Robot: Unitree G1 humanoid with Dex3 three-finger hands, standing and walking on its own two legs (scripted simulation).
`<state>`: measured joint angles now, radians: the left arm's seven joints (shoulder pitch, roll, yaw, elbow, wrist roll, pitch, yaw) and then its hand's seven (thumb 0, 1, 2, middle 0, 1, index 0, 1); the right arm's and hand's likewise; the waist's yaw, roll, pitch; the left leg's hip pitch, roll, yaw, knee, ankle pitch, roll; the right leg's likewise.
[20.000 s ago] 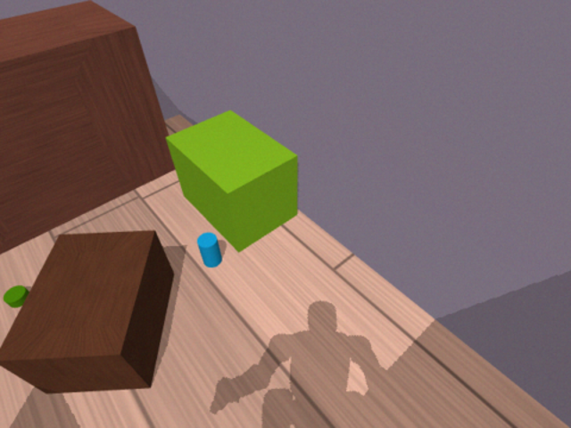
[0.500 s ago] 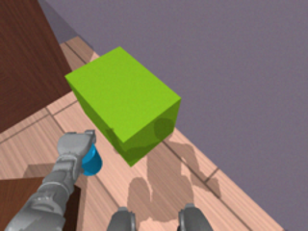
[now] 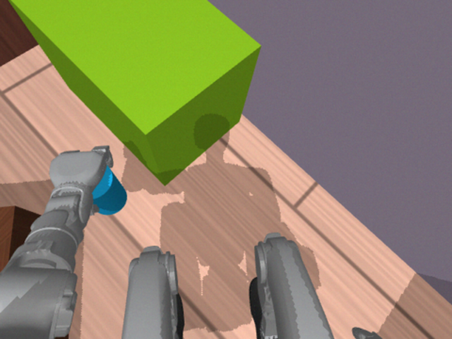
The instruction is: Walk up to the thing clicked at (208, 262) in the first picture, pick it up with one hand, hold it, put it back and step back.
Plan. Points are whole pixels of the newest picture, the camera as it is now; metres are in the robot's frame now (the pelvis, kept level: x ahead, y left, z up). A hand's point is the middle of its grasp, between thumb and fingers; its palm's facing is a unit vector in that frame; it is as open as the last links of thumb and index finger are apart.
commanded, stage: crouch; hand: left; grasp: from above
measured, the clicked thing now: (101, 189) +0.44 +0.24 -0.21
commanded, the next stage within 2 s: lower in 0.84 s
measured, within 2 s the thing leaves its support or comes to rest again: rests again in 1.60 s
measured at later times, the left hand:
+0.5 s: hand (100, 192) +0.44 +0.25 -0.23, palm faces -0.44 -0.04 -0.90, open 10.9 cm
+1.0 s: hand (105, 193) +0.45 +0.25 -0.27, palm faces -0.44 -0.03 -0.90, open 10.8 cm
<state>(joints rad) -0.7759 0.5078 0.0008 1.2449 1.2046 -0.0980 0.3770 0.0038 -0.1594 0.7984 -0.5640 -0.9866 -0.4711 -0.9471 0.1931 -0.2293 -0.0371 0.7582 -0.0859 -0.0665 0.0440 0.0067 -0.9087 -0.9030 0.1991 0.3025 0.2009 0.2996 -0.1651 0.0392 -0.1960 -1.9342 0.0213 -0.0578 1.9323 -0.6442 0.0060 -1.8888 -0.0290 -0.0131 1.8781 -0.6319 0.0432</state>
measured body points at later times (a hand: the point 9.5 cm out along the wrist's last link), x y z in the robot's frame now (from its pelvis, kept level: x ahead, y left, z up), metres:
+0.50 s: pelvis -0.01 -0.01 -0.07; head +0.22 +0.04 +0.31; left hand +0.46 +0.25 -0.18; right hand +0.05 -0.29 -0.19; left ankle +0.08 +0.12 -0.44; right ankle +0.09 -0.14 -0.44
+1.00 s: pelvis -0.01 -0.01 -0.12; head +0.21 +0.04 +0.27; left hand +0.47 +0.25 -0.22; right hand +0.02 -0.28 -0.23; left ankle +0.08 +0.12 -0.44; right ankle +0.09 -0.14 -0.44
